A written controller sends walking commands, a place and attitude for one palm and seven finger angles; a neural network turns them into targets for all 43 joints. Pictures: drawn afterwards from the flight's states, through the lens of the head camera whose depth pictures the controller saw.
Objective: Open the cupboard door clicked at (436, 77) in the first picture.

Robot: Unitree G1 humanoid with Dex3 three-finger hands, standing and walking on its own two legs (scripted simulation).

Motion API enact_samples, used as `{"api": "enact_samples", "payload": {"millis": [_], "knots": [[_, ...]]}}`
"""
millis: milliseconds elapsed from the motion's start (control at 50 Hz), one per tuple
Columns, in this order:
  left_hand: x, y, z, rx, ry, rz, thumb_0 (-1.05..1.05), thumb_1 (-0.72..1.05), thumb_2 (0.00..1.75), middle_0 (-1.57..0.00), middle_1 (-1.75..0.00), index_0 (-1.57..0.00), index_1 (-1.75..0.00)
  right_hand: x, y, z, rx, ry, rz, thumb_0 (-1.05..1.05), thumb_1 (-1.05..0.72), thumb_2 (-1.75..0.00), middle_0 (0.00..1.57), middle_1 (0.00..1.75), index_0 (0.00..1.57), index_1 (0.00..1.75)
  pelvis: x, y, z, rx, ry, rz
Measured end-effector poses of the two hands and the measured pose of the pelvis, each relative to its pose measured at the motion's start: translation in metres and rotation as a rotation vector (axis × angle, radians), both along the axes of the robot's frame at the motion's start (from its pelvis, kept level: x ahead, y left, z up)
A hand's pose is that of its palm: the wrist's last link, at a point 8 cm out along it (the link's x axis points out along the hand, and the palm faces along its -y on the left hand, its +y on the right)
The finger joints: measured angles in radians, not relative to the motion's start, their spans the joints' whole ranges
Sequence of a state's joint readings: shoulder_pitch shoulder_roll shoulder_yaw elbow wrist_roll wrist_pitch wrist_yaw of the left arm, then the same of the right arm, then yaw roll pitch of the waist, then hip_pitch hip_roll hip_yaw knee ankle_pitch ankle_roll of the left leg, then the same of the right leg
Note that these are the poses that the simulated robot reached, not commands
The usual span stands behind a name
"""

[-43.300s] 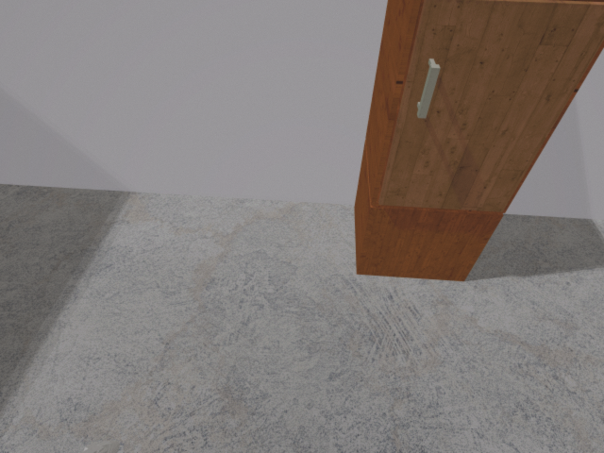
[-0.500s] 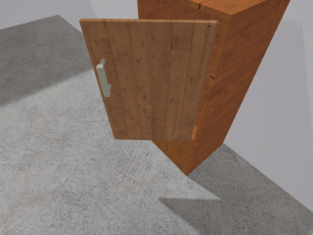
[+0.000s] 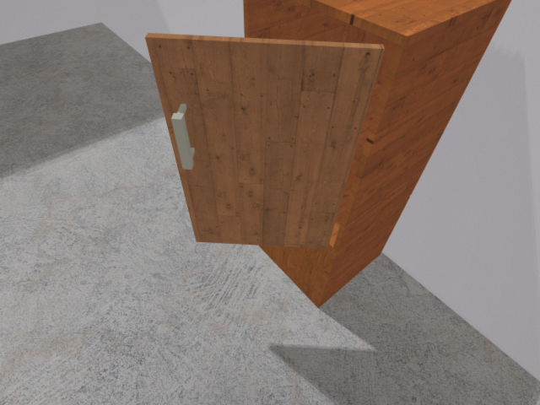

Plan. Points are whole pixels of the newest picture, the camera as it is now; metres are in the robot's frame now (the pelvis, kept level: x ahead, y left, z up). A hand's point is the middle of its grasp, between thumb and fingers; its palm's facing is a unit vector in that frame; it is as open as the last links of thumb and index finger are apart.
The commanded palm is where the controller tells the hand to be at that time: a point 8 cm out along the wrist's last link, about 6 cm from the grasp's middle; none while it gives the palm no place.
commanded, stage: shuffle to correct the standing spot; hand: left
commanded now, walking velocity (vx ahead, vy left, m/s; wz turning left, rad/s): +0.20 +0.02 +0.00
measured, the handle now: (185, 137) +0.58 +0.21 +0.07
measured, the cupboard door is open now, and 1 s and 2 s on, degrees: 48 48 48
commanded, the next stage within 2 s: come to a stop and stand still in 0.02 s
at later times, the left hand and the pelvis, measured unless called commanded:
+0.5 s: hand out of the picture +0.06 +0.21 -0.18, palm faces +0.00 -0.97 -0.26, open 7.4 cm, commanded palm none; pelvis +0.03 +0.02 -0.01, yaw -1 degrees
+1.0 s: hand out of the picture +0.03 +0.19 -0.17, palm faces -0.03 -0.98 -0.21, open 7.4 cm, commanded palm none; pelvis +0.00 +0.00 +0.00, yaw -1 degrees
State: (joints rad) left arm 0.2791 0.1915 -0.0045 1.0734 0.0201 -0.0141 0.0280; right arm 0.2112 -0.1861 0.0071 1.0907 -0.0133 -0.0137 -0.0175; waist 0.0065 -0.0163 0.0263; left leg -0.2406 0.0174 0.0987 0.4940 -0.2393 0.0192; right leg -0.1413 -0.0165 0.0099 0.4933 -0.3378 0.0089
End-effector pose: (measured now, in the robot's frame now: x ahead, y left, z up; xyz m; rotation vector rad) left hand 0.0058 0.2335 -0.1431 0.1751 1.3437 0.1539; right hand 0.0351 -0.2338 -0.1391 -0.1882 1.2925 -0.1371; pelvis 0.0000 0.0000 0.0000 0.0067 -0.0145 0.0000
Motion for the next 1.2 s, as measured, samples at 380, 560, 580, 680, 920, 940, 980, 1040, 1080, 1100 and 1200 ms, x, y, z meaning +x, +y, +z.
{"api": "enact_samples", "payload": {"millis": [380, 560, 580, 680, 920, 940, 980, 1040, 1080, 1100, 1200], "knots": [[0.017, 0.014, -0.006, 0.014, 0.055, 0.028, 0.00, 0.90, 0.90, -0.21, -0.30, -0.21, -0.30, 0.023, 0.025, -0.014, 0.007, 0.025, -0.017, 0.01, -0.93, -0.90, 0.20, 0.30, 0.20, 0.30, 0.035, 0.021, -0.010, -0.017, 0.026, 0.003], [0.058, 0.026, -0.001, 0.058, -0.055, -0.037, 0.00, 0.91, 0.90, -0.20, -0.30, -0.20, -0.30, 0.034, 0.018, -0.012, 0.008, -0.040, -0.041, 0.01, -0.92, -0.90, 0.20, 0.30, 0.20, 0.30, 0.022, 0.015, -0.011, 0.001, 0.040, -0.023], [0.061, 0.026, 0.000, 0.059, -0.067, -0.042, 0.00, 0.91, 0.90, -0.20, -0.30, -0.20, -0.30, 0.034, 0.018, -0.011, 0.009, -0.046, -0.040, 0.01, -0.92, -0.90, 0.20, 0.30, 0.20, 0.30, 0.020, 0.014, -0.011, 0.000, 0.038, -0.024], [0.069, 0.020, 0.004, 0.049, -0.113, -0.063, 0.00, 0.91, 0.90, -0.20, -0.30, -0.20, -0.30, 0.031, 0.014, -0.008, 0.015, -0.060, -0.032, 0.01, -0.91, -0.90, 0.20, 0.30, 0.20, 0.30, 0.012, 0.010, -0.008, 0.000, 0.031, -0.025], [0.041, 0.002, 0.002, -0.002, -0.059, -0.061, 0.00, 0.90, 0.90, -0.20, -0.30, -0.21, -0.30, 0.004, 0.001, 0.000, 0.001, -0.007, -0.029, 0.01, -0.91, -0.90, 0.20, 0.30, 0.20, 0.30, 0.004, 0.003, -0.001, 0.001, 0.020, -0.025], [0.037, 0.001, 0.002, -0.003, -0.048, -0.058, 0.00, 0.90, 0.90, -0.20, -0.30, -0.21, -0.30, 0.001, 0.000, 0.000, -0.001, 0.001, -0.029, 0.01, -0.91, -0.90, 0.20, 0.30, 0.20, 0.30, 0.004, 0.003, -0.001, 0.001, 0.019, -0.025], [0.029, 0.001, 0.001, -0.005, -0.026, -0.052, 0.00, 0.90, 0.90, -0.21, -0.30, -0.21, -0.30, -0.003, -0.002, 0.001, -0.006, 0.016, -0.030, 0.01, -0.91, -0.90, 0.20, 0.30, 0.20, 0.30, 0.004, 0.002, 0.000, 0.001, 0.019, -0.024], [0.019, 0.001, 0.001, -0.004, 0.005, -0.043, 0.00, 0.90, 0.90, -0.21, -0.30, -0.21, -0.30, -0.008, -0.006, 0.002, -0.012, 0.037, -0.031, 0.01, -0.91, -0.90, 0.20, 0.30, 0.20, 0.30, 0.004, 0.000, 0.001, 0.001, 0.018, -0.023], [0.013, 0.001, 0.001, -0.002, 0.022, -0.036, 0.00, 0.90, 0.90, -0.21, -0.30, -0.21, -0.30, -0.010, -0.008, 0.002, -0.015, 0.047, -0.030, 0.01, -0.91, -0.90, 0.20, 0.30, 0.20, 0.30, 0.004, -0.001, 0.001, 0.002, 0.018, -0.022], [0.011, 0.002, 0.001, -0.001, 0.029, -0.033, 0.00, 0.90, 0.90, -0.21, -0.30, -0.21, -0.30, -0.011, -0.009, 0.002, -0.016, 0.051, -0.029, 0.01, -0.91, -0.90, 0.20, 0.30, 0.20, 0.30, 0.005, -0.002, 0.001, 0.002, 0.018, -0.021], [0.004, 0.003, 0.002, 0.008, 0.051, -0.023, 0.00, 0.90, 0.90, -0.20, -0.30, -0.21, -0.30, -0.008, -0.013, 0.002, -0.019, 0.058, -0.025, 0.01, -0.91, -0.90, 0.20, 0.30, 0.20, 0.30, 0.007, -0.004, 0.002, 0.003, 0.018, -0.020]]}}
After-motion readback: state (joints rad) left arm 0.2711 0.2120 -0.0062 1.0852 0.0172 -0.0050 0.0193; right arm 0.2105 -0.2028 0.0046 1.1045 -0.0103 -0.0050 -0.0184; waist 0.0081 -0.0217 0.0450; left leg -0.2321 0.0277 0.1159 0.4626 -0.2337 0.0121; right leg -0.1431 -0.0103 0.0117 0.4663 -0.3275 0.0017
